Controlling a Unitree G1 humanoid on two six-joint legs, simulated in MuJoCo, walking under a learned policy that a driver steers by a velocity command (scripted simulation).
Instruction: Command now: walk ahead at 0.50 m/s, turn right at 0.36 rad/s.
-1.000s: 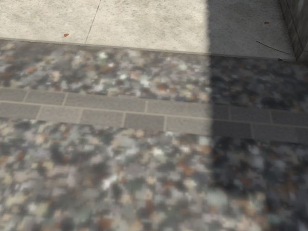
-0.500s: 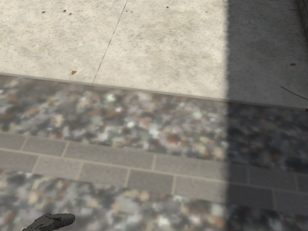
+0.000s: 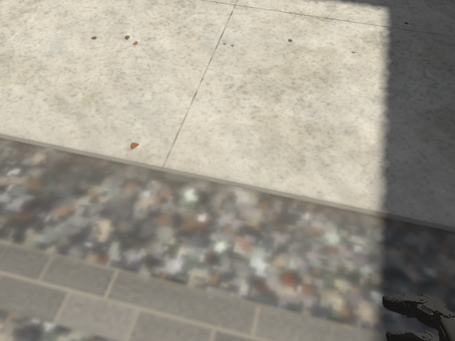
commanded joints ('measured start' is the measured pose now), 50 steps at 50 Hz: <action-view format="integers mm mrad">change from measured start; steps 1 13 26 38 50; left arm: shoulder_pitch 74 -193 39 -144 -82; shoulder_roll -6 40 237 121 153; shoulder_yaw -17 23 115 41 46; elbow -117 -181 -190 -211 -110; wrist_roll -6 -8 -10 15 14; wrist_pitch -33 23 39 -34 -12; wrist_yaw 1 -12 -29 -5 12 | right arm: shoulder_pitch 415 199 250 131 -37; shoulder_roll -304 -152 -207 -118 -105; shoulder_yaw -98 -68 -79 -41 -23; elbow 38 96 127 74 -5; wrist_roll -20 -18 9 -2 18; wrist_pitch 5 -12 52 22 9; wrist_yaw -13 -30 -49 -24 44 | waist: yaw -162 -94 83 -82 -24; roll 359 58 -47 -53 -62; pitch -419 13 -193 -31 43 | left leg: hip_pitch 878 357 236 -202 -218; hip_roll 424 247 186 127 12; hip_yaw -659 31 266 -27 35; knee -112 -363 477 424 55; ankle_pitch -172 95 370 -11 30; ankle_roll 240 156 -16 -70 40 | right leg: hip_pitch -624 -674 102 -111 181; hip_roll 33 -156 -51 -183 -259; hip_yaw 26 43 3 117 -67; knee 691 497 80 -289 -199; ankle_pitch -154 376 315 626 857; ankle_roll -23 26 -196 -241 -145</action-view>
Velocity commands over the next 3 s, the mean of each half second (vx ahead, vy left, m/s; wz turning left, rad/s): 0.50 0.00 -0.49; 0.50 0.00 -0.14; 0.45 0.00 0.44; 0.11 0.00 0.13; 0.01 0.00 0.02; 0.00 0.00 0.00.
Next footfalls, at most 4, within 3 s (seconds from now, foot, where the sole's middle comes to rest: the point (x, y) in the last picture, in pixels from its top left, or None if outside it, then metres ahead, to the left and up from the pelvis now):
0.52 right None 0.38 -0.19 -0.76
1.08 left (290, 251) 0.75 -0.11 -0.76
1.52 right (359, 198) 0.99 -0.35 -0.76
1.82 left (287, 202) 0.94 -0.09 -0.76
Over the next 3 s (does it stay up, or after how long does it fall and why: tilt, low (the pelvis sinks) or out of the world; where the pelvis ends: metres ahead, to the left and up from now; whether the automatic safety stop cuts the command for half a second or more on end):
stays up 0.92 -0.22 0.01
